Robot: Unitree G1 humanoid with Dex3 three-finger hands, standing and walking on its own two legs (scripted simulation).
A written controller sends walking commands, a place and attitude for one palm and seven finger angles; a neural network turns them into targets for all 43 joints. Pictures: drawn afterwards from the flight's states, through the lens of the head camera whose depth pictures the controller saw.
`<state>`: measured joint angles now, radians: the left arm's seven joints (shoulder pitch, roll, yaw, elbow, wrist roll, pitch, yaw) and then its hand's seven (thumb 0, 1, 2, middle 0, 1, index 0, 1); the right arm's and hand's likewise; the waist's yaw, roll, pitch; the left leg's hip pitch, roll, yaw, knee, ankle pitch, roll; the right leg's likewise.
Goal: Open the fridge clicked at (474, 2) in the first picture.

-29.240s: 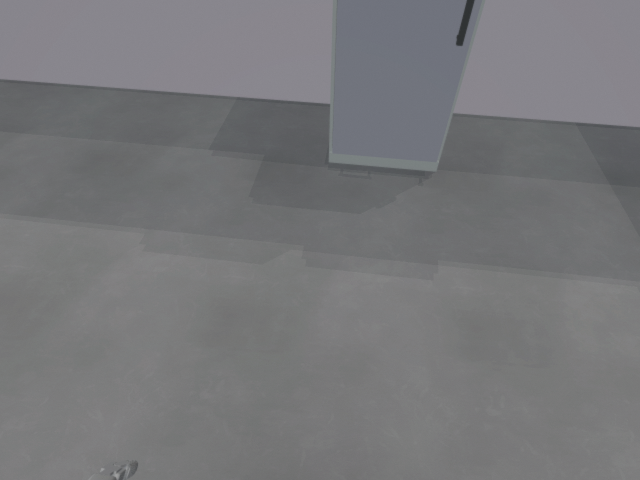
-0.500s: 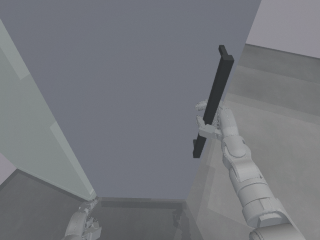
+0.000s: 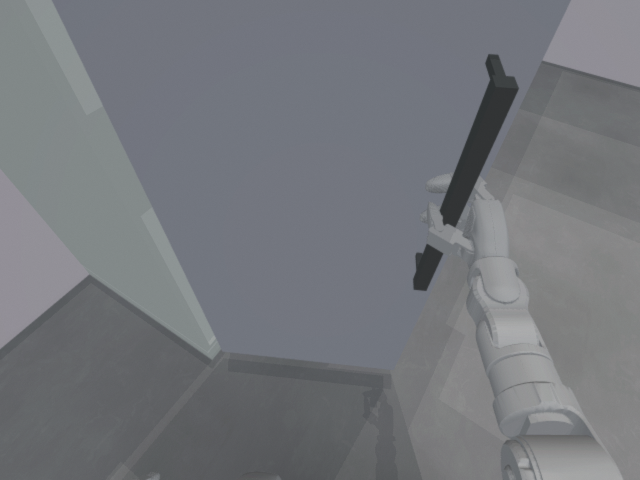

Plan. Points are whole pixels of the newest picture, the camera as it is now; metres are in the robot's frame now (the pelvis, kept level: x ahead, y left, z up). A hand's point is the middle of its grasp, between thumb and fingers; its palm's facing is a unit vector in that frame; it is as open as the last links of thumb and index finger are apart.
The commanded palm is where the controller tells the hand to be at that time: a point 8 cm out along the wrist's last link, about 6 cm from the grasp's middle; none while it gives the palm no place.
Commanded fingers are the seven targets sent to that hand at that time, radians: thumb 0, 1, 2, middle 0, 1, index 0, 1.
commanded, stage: stop walking and hold the door back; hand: right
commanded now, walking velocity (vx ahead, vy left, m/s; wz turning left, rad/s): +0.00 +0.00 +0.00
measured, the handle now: (448, 199) +0.47 -0.10 +0.09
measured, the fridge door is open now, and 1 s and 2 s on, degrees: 64 68 68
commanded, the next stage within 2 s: loosen the grip on the handle in 0.40 s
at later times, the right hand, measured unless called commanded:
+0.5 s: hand (436, 246) +0.39 -0.08 +0.09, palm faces -0.16 +0.98 -0.10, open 5.6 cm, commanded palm +0.37 -0.15 +0.09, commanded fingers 0.00 -0.78 -0.84 0.45 1.40 0.45 1.40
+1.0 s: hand (443, 247) +0.39 -0.09 +0.09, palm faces -0.17 +0.98 -0.10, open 13.6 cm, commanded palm +0.36 -0.15 +0.09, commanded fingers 0.00 0.55 -0.20 0.25 1.15 0.25 1.15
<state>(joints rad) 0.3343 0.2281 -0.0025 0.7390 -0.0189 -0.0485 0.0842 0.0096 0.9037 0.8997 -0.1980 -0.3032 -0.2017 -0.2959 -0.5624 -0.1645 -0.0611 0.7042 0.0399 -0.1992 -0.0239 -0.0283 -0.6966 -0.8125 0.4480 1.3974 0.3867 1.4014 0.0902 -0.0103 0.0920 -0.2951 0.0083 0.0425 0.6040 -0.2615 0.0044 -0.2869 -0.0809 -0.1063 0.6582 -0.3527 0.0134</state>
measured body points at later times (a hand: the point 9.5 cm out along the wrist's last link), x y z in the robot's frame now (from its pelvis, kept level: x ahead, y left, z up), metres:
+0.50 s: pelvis +0.02 -0.03 +0.01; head +0.05 -0.03 +0.46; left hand +0.17 +0.21 -0.09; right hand +0.39 -0.14 +0.09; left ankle +0.00 +0.10 -0.72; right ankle +0.01 -0.12 -0.72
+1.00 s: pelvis -0.04 +0.01 +0.00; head -0.01 +0.02 +0.45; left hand +0.01 +0.30 -0.11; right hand +0.39 -0.15 +0.10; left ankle +0.00 +0.10 -0.73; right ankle +0.01 -0.12 -0.72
